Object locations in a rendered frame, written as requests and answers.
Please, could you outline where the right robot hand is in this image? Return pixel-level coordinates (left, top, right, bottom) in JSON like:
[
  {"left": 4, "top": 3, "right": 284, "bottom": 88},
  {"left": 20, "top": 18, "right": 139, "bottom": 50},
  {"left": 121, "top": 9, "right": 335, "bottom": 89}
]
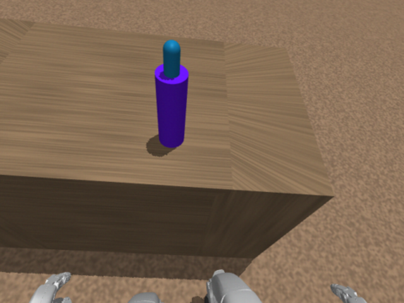
[{"left": 330, "top": 284, "right": 367, "bottom": 303}]

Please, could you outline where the bottle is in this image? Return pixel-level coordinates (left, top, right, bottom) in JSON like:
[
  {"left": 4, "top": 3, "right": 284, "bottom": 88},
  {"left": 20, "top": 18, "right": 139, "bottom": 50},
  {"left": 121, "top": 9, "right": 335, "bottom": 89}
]
[{"left": 155, "top": 40, "right": 189, "bottom": 148}]

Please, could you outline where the left robot hand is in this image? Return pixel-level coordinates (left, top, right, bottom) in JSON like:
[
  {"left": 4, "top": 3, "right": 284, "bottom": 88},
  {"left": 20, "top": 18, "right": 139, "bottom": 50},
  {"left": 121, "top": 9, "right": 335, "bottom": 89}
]
[{"left": 29, "top": 272, "right": 72, "bottom": 303}]

